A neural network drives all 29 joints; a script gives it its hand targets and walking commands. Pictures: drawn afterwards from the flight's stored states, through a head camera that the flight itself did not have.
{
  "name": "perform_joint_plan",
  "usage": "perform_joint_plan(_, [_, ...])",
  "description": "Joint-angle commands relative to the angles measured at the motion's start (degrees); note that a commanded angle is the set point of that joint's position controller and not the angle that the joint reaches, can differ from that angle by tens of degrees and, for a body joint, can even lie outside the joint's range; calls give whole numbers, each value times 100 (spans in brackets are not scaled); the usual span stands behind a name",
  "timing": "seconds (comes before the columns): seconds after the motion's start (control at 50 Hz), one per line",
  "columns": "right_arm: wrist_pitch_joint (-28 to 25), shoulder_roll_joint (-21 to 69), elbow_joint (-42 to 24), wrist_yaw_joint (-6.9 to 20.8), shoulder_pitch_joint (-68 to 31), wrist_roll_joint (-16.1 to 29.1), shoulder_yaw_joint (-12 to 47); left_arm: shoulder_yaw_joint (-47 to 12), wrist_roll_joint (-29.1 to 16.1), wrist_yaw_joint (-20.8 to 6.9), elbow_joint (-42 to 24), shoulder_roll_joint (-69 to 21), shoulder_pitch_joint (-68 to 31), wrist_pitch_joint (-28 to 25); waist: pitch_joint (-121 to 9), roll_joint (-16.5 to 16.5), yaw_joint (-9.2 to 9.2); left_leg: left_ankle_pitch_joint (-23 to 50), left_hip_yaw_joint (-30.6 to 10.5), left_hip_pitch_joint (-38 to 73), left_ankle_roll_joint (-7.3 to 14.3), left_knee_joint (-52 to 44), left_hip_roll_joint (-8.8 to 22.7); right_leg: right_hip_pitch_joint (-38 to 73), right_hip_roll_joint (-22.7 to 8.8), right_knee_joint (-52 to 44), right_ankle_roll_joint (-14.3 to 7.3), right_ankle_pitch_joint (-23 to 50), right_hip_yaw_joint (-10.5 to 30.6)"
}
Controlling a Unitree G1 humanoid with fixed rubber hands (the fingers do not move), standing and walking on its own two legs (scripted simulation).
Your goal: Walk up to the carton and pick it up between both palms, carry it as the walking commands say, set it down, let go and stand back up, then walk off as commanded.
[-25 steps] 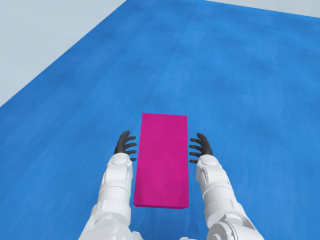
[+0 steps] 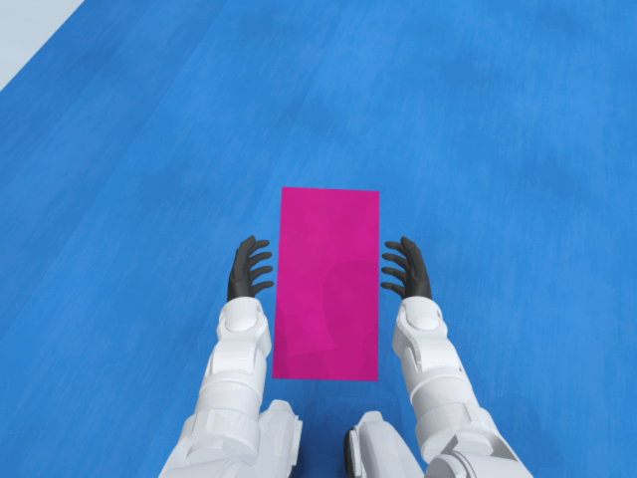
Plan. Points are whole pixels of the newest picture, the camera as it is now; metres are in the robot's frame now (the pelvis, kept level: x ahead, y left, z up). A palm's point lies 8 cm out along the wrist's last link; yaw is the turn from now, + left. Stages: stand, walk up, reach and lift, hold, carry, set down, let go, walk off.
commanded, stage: set down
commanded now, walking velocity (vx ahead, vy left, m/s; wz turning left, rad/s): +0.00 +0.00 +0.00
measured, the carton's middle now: (324, 283) +0.40 +0.02 -0.17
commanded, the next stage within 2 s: none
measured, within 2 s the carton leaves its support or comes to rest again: neither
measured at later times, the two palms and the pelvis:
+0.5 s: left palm (252, 302) +0.36 +0.13 -0.15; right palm (397, 296) +0.38 -0.09 -0.15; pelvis -0.02 +0.00 -0.08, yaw +1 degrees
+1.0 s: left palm (259, 303) +0.38 +0.14 -0.23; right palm (386, 297) +0.41 -0.09 -0.23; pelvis -0.04 -0.01 -0.15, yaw +1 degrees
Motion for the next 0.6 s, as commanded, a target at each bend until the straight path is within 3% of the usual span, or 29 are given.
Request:
perform_joint_plan(0.0, [-263,4795,146,1304,-2703,218,2892,-2955,-330,-1208,281,-4875,-2580,-202,-3959,106,82,1825,-271,2367,-194,-49,-239,864,227,-218,13,1338,144])
perform_joint_plan(0.32, [-112,4736,409,1208,-3687,358,2695,-2984,-511,-1032,403,-4892,-3623,-54,-4240,150,-141,861,-284,1393,-210,968,-446,-494,360,953,-27,316,-87])
perform_joint_plan(0.58, [32,4860,643,1184,-4481,589,2607,-2768,-553,-1065,506,-4738,-4467,60,-4595,116,-34,531,-102,500,-187,1769,-522,-947,407,1678,55,114,-123])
